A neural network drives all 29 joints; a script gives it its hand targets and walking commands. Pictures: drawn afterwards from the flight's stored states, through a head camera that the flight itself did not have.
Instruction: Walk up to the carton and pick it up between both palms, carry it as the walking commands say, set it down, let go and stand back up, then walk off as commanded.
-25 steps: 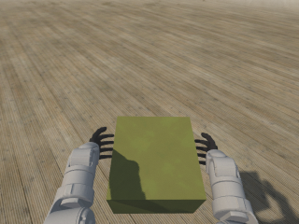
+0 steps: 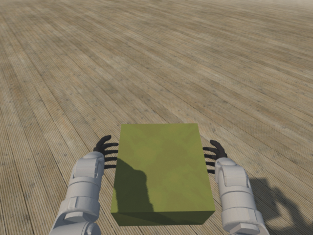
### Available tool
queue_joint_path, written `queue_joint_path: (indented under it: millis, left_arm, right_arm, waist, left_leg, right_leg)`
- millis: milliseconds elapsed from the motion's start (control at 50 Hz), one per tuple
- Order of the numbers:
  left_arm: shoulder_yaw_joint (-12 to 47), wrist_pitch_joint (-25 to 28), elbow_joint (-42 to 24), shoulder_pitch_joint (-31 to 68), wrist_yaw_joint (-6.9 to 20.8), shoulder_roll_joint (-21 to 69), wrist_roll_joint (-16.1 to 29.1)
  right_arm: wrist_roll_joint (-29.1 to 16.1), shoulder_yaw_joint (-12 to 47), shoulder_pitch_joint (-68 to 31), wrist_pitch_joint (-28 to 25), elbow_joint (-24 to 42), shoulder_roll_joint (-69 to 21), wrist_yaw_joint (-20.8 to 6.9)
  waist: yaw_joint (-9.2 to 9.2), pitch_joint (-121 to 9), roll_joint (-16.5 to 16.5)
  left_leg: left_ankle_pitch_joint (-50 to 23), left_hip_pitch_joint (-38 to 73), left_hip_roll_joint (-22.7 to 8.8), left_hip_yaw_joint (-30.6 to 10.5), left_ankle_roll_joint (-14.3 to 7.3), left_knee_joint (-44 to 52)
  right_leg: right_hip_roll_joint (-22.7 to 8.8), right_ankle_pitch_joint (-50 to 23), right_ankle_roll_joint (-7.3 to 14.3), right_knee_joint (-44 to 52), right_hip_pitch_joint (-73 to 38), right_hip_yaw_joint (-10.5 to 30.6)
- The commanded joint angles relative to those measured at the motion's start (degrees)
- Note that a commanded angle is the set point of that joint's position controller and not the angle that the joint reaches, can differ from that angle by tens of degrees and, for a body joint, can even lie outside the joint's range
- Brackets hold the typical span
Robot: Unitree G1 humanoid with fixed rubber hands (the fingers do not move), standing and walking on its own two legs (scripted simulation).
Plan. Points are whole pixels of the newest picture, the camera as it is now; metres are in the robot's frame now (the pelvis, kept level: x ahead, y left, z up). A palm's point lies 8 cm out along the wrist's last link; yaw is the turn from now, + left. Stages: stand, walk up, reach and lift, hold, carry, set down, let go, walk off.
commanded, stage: reach and lift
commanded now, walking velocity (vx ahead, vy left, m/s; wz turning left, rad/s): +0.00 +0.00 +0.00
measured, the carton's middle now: (160, 172) +0.33 -0.01 -0.03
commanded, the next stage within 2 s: hold in 0.50 s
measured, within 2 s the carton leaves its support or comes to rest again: neither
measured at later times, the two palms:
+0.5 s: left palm (97, 163) +0.30 +0.17 +0.05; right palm (222, 169) +0.29 -0.17 +0.04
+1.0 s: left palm (96, 165) +0.30 +0.17 +0.05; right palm (223, 172) +0.28 -0.17 +0.04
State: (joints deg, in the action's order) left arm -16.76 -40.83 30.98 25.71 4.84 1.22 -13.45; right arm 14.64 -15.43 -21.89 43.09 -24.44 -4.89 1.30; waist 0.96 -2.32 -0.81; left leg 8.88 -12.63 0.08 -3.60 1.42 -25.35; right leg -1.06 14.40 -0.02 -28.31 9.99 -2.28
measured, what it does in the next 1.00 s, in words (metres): stands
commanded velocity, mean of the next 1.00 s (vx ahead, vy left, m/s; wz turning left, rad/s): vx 0.00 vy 0.00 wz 0.00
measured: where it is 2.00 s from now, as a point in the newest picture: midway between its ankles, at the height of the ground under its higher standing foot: outside the picture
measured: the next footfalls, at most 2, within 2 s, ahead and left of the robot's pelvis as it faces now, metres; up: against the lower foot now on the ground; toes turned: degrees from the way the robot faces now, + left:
right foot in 1.96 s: -0.11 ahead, -0.06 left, +0.00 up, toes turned -14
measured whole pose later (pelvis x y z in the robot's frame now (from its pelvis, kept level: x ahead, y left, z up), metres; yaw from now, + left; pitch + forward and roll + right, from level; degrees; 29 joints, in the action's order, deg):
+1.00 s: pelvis -0.01 +0.00 +0.00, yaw +0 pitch -6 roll +0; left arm -16.7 -41.3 27.7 22.7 4.5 2.8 -14.3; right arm 14.6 -14.2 -19.3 43.0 -23.9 -4.9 1.4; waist 1.0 -2.3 -0.8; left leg 8.3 -11.0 0.1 -3.6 1.4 -25.3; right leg -1.1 13.8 0.0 -28.3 8.4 -2.2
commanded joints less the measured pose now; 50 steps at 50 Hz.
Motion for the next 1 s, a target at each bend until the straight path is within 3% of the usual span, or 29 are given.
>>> queue_joint_path:
  millis: [0,100,280,820,840,980]
  left_arm:
    - [30.26,2.4,-12.69,31.79,16.01,62.38,16.78]
    - [30.31,2.32,-12.91,30.44,15.95,62.1,16.34]
    - [32.55,2.08,-15.42,30.19,15.83,62.92,16.68]
    - [30.86,1.35,-12.24,27.42,16.43,63.38,15.23]
    - [31.44,1.42,-12.57,28.0,16.57,64.13,15.65]
    - [31.57,1.39,-13.23,26.13,16.45,64.04,15.49]
  right_arm:
    - [-18.19,32.86,-39.49,-4.63,10.42,-58.5,-18.8]
    - [-18.86,33.99,-39.95,-4.72,12.08,-59.03,-19.05]
    - [-18.95,34.69,-38.1,-4.64,12.96,-60.28,-19.29]
    - [-18.38,34.48,-39.24,-4.5,12.92,-59.99,-20.01]
    - [-18.13,34.39,-39.38,-4.62,13.29,-59.87,-19.95]
    - [-18.37,35.07,-38.2,-4.55,13.98,-60.01,-19.94]
  waist:
    - [-1.27,-21.46,0.03]
    - [-2.24,-22.04,-0.2]
    - [-2.08,-22.41,1.13]
    - [-2.48,-17.5,0.76]
    - [-1.89,-18.68,0.36]
    - [-2.25,-18.74,0.54]
  left_leg:
    - [-9.66,14.48,6.18,1.84,-1.53,2.54]
    - [-9.97,14.04,6.16,1.83,-1.62,2.52]
    - [-9.71,14.46,6.13,1.8,-1.4,2.81]
    - [-2.68,13.29,6.06,2.1,-1.98,3.59]
    - [-3.14,14.1,6.17,1.96,-2.03,3.43]
    - [-4.83,14.24,6.12,1.74,-2.05,3.61]
  right_leg:
    - [4.32,-13.85,-1.11,9.18,-5.51,7.66]
    - [4.17,-14.76,-1.17,9.0,-6.6,7.98]
    - [4.54,-13.49,-0.78,9.16,-6.78,7.58]
    - [4.03,-4.21,-0.12,11.14,-4.27,7.39]
    - [4.21,-4.43,-0.16,11.14,-4.25,7.39]
    - [4.26,-6.74,-0.26,10.81,-4.59,7.48]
